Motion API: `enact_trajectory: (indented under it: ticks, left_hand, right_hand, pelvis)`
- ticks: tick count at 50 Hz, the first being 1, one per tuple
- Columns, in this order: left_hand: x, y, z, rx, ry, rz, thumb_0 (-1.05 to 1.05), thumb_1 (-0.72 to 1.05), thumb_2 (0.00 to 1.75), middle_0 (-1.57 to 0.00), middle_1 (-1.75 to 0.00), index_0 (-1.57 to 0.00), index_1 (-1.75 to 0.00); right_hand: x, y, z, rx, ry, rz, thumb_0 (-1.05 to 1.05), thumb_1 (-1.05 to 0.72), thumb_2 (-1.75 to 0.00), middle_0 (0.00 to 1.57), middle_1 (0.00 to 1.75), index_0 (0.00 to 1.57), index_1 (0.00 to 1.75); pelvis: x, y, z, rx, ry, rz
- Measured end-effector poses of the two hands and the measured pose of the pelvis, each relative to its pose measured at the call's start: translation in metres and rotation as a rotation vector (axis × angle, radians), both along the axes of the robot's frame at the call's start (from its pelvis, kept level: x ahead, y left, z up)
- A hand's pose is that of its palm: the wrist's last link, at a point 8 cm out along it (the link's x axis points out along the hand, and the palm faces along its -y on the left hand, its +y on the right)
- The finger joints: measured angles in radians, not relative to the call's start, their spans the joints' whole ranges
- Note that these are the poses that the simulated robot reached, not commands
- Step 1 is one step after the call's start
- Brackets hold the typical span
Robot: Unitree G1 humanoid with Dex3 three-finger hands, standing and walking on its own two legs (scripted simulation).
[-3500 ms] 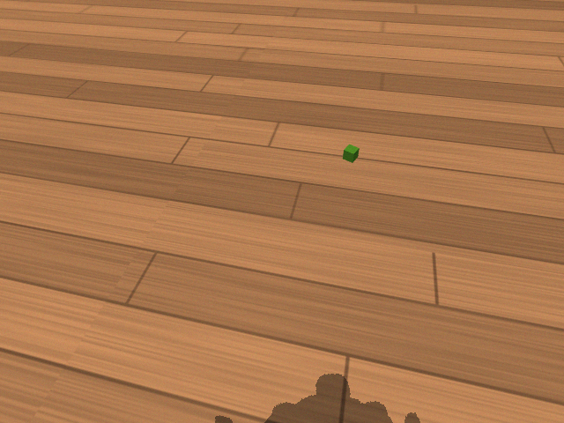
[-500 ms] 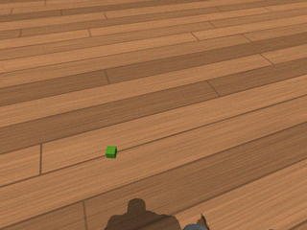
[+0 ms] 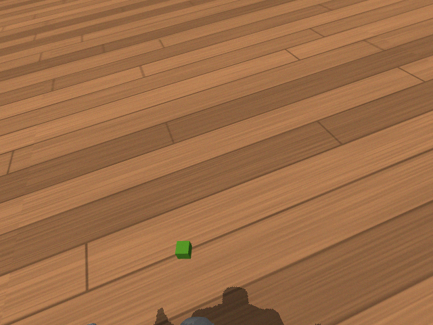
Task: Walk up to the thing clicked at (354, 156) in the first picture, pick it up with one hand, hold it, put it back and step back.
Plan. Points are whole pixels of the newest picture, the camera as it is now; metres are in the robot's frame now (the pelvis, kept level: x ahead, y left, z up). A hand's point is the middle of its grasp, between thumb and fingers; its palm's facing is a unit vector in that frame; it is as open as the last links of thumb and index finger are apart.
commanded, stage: walk up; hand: left
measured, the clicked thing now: (183, 249) +0.59 +0.29 -0.74
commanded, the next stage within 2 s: stand in 1.98 s
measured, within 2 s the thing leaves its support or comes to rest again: neither
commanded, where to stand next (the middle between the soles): +0.21 +0.06 m, yaw -1 degrees
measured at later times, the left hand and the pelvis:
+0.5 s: hand out of the picture +0.14 +0.37 -0.17, palm faces -0.05 -0.95 -0.31, open 7.3 cm; pelvis +0.10 +0.10 +0.00, yaw +1 degrees
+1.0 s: hand (98, 295) +0.23 +0.33 -0.14, palm faces -0.06 -0.94 -0.34, open 7.3 cm; pelvis +0.12 +0.08 +0.00, yaw -2 degrees
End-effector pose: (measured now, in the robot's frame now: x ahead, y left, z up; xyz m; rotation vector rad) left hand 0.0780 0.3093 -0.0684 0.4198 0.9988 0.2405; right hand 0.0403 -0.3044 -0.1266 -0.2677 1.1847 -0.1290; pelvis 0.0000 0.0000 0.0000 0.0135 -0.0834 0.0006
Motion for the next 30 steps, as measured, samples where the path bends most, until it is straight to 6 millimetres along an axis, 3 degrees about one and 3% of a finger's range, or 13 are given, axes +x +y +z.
enact_trajectory:
  ticks: [8, 15, 18, 22, 30]
  left_hand:
    - [-0.004, 0.047, -0.003, 0.000, 0.079, 0.046, 0.00, 0.90, 0.89, -0.21, -0.30, -0.21, -0.30]
    - [0.018, 0.101, -0.050, -0.040, 0.157, 0.080, 0.00, 0.90, 0.89, -0.21, -0.30, -0.21, -0.30]
    - [0.033, 0.105, -0.062, -0.078, 0.199, 0.070, 0.01, 0.91, 0.89, -0.20, -0.30, -0.20, -0.30]
    - [0.052, 0.103, -0.064, -0.124, 0.219, 0.046, 0.01, 0.91, 0.89, -0.20, -0.30, -0.20, -0.30]
    - [0.077, 0.104, -0.062, -0.123, 0.264, 0.038, 0.00, 0.91, 0.89, -0.20, -0.30, -0.21, -0.30]
  right_hand:
    - [0.054, 0.012, 0.019, -0.055, -0.020, 0.026, 0.01, -0.91, -0.90, 0.20, 0.30, 0.20, 0.30]
    - [0.089, 0.051, 0.027, -0.160, -0.007, 0.028, 0.01, -0.91, -0.90, 0.20, 0.30, 0.20, 0.30]
    - [0.097, 0.072, 0.035, -0.161, -0.022, 0.017, 0.01, -0.91, -0.90, 0.20, 0.30, 0.20, 0.30]
    - [0.104, 0.091, 0.046, -0.160, -0.020, 0.010, 0.01, -0.91, -0.90, 0.20, 0.30, 0.21, 0.30]
    - [0.124, 0.100, 0.038, -0.156, -0.027, -0.007, 0.01, -0.90, -0.90, 0.20, 0.30, 0.21, 0.30]
  pelvis:
    - [0.036, 0.032, 0.004, -0.024, 0.013, 0.019]
    - [0.072, 0.075, -0.015, -0.024, 0.027, 0.024]
    - [0.082, 0.087, -0.012, -0.041, 0.032, 0.017]
    - [0.094, 0.097, -0.002, -0.045, 0.039, 0.013]
    - [0.112, 0.105, -0.001, -0.020, 0.044, -0.013]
